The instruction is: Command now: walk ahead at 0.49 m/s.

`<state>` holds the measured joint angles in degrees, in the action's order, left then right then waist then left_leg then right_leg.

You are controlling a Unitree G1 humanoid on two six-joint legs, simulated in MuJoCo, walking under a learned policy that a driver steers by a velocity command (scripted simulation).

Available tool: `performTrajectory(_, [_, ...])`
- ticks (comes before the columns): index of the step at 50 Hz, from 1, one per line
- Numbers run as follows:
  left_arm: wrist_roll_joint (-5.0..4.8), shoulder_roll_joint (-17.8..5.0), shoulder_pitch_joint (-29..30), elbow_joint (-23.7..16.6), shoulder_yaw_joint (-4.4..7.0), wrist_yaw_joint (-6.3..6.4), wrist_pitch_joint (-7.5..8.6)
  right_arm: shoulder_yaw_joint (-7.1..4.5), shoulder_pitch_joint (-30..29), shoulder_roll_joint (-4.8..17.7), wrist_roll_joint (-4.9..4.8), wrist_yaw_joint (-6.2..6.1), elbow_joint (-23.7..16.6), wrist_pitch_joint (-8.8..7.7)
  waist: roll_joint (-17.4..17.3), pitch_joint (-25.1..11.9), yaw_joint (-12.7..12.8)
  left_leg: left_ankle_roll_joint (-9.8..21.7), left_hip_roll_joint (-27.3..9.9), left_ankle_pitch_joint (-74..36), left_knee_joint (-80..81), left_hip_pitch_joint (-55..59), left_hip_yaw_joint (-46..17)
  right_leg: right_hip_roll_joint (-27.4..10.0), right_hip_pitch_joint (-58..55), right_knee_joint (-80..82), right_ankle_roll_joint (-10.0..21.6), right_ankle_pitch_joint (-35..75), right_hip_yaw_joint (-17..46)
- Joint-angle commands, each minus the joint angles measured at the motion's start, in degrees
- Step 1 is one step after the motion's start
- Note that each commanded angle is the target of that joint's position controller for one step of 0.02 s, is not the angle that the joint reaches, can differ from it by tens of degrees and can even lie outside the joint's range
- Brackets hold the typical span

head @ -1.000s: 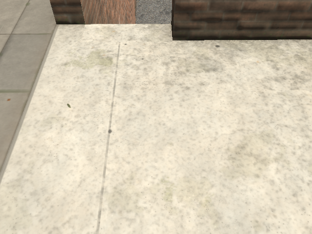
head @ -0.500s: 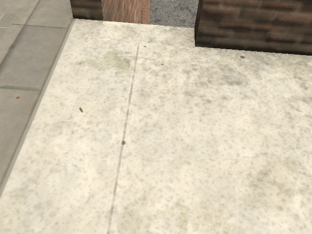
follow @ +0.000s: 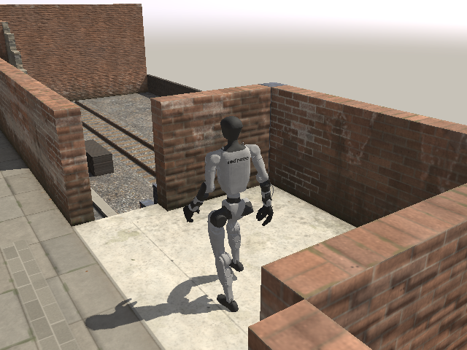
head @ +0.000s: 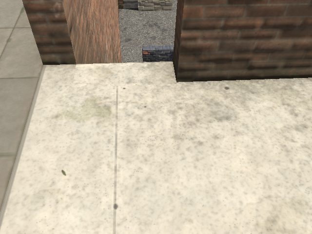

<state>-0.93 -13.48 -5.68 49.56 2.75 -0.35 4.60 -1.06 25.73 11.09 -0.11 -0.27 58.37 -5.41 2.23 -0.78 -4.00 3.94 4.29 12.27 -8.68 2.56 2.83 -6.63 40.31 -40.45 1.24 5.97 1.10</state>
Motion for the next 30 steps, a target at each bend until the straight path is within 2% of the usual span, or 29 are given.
performTrajectory(1, [-0.32, -2.0, 10.3, -5.6, -0.08, -1.05, 1.41, -1.85, 4.2, 8.9, -0.27, -0.51, -0.9, 0.24, -5.1, 8.3, -1.4, 7.2, -16.9, -11.8, 3.0, 0.6, -7.3, 1.0, 4.9, 5.9, 0.0, 0.4, -1.4])
performTrajectory(4, [-0.59, -2.0, 13.1, -7.2, -0.43, -2.22, 2.09, -2.29, 4.9, 9.7, -0.51, -0.69, -0.4, 0.98, -5.8, 9.1, -1.4, 6.9, -18.6, -15.7, -0.1, 4.8, -7.0, 2.0, 4.1, 9.6, 1.5, -3.7, -1.9])
performTrajectory(6, [-0.63, -3.4, 10.9, -7.3, -0.01, -2.7, 2.5, -2.68, 3.3, 10.8, -0.54, -0.76, -0.8, 1.27, -7.1, 7.2, 0.8, 5.9, -19.1, -26.4, -4.2, 5.8, -6.4, 3.8, -1.9, 11.4, 3.3, -7.6, -3.2])
performTrajectory(7, [-0.57, -4.8, 7.5, -6.5, 0.66, -2.61, 2.59, -2.91, 2.2, 11.6, -0.39, -0.76, -1.1, 1.38, -8.4, 4.3, 2.9, 5.3, -18.8, -37.3, -8.3, 5.9, -6.0, 5.8, -8.1, 11.3, 4.3, -9.2, -4.6])
performTrajectory(8, [-0.55, -7.0, -0.1, -4.5, 1.85, -2.31, 2.6, -2.92, 0.7, 11.9, -0.16, -0.67, -1.5, 1.68, -9.2, -0.4, 7.1, 4.3, -17.1, -47.4, -17.0, 4.6, -4.4, 8.1, -18.2, 11.7, 5.8, -9.3, -6.2])
performTrajectory(9, [-0.52, -10.1, -11.4, -1.2, 3.29, -1.76, 2.43, -2.45, -0.7, 11.1, 0.19, -0.5, -2.4, 1.73, -8.8, -7.3, 12.2, 2.4, -14.3, -45.9, -30.3, -3.5, -2.7, 6.4, -34.9, 10.8, 8.1, -7.9, -3.9])
performTrajectory(10, [1.05, -15.9, -21.6, 0.7, 4.73, -1.16, 2.1, -0.96, 3.1, 6.3, 0.77, 0.0, -3.8, 1.03, 2.1, -17.6, 12.4, -0.8, -7.6, -22.9, -53.5, -24.6, -0.6, -9.2, -58.8, 10.5, 15.2, -12.2, 17.6])
performTrajectory(11, [1.15, -14.2, -22.5, 1.5, 3.99, -1.39, 1.97, 0.45, 6.5, 1.8, -0.49, 0.54, -2.7, -0.64, 12.5, -24.8, 10.4, -2.2, 0.5, 17.9, -68.3, -38.3, -7.5, -17.9, -67.6, 21.2, 20.6, -19.4, 42.3])
performTrajectory(12, [0.61, -10.1, -18.4, 1.3, 2.67, -1.52, 2.12, -1.14, 1.3, 8.1, -2.09, 0.7, -4.1, -2.02, 8.5, -17.5, 10.7, -0.5, -3.7, 16.8, -73.0, -43.6, -12.1, -15.3, -61.3, 23.3, 17.0, -21.2, 37.6])
performTrajectory(13, [0.48, -7.5, -12.7, 0.0, 1.86, -1.4, 2.04, -1.63, -4.5, 10.4, -3.03, 0.62, -6.2, -2.61, 5.4, -9.8, 9.1, 0.3, -6.9, 12.1, -71.9, -44.5, -9.5, -13.3, -51.6, 24.3, 14.6, -16.9, 27.3])
performTrajectory(14, [0.75, -6.1, -8.1, -0.6, 1.23, -1.76, 2.2, -1.79, -7.1, 10.0, -2.41, 0.18, -6.7, -2.51, -0.2, -5.2, 6.8, 0.2, -9.7, 7.3, -67.9, -41.9, -8.0, -10.9, -41.9, 26.5, 13.4, -11.2, 20.4])
performTrajectory(15, [1.06, -4.4, -5.9, -0.8, 0.75, -1.98, 2.53, -2.4, -7.0, 9.6, -1.47, -0.22, -6.6, -1.74, -0.3, -3.1, 4.7, 0.2, -11.7, 4.6, -63.8, -38.5, -8.0, -8.4, -36.0, 28.2, 12.3, -8.5, 15.6])
performTrajectory(17, [1.28, -3.9, -6.0, 0.5, 0.61, -2.23, 2.69, -2.29, -4.1, 6.5, -1.09, -0.32, -5.8, 0.0, 1.2, -1.3, 2.6, -0.4, -12.8, 2.6, -60.2, -34.0, -7.5, -6.1, -30.0, 31.5, 12.4, -7.2, 11.0])
performTrajectory(18, [1.2, -4.7, -6.9, 1.3, 0.75, -2.06, 2.8, -2.29, -4.0, 5.8, -1.06, -0.41, -5.9, 0.56, 1.2, -0.2, 2.1, -0.9, -13.1, 2.2, -58.6, -34.2, -6.9, -5.8, -28.4, 32.6, 12.9, -5.5, 9.3])
performTrajectory(19, [1.24, -5.6, -7.7, 1.8, 0.94, -1.75, 2.88, -2.46, -5.6, 6.1, -0.94, -0.53, -6.6, 0.9, 1.0, 1.1, 1.9, -1.5, -13.4, 0.6, -56.5, -35.9, -6.7, -5.7, -27.7, 33.5, 13.2, -4.2, 8.0])
performTrajectory(21, [1.25, -7.0, -9.6, 2.6, 1.29, -0.9, 2.66, -2.77, -10.7, 6.7, -0.4, -0.68, -8.4, 1.08, 0.4, 2.8, 2.8, -2.8, -13.9, -4.7, -50.4, -40.7, -6.4, -5.7, -29.0, 34.5, 13.3, -3.1, 6.7])
performTrajectory(23, [1.02, -7.4, -11.5, 3.2, 1.34, -0.22, 2.15, -2.8, -15.3, 6.4, -0.22, -0.48, -9.7, 0.87, 0.3, 3.4, 4.1, -3.3, -13.7, -10.8, -42.9, -43.0, -6.0, -5.0, -31.0, 34.8, 12.4, -3.3, 5.2])
performTrajectory(27, [0.34, -8.5, -14.9, 4.4, 1.5, 0.39, 1.67, -2.3, -23.4, 5.3, -0.58, 0.28, -11.6, 0.3, 0.7, 4.6, 6.8, -3.4, -11.1, -18.6, -29.6, -40.7, -3.6, -4.0, -33.5, 35.0, 10.6, -5.4, 2.3])
performTrajectory(30, [-0.05, -8.8, -17.7, 6.0, 1.72, 0.51, 1.11, -2.06, -28.0, 5.5, -1.01, 1.14, -13.2, 0.03, 1.0, 5.9, 8.2, -2.9, -10.2, -17.3, -24.8, -41.4, -3.5, -5.9, -38.5, 33.1, 10.4, -6.3, 2.5])
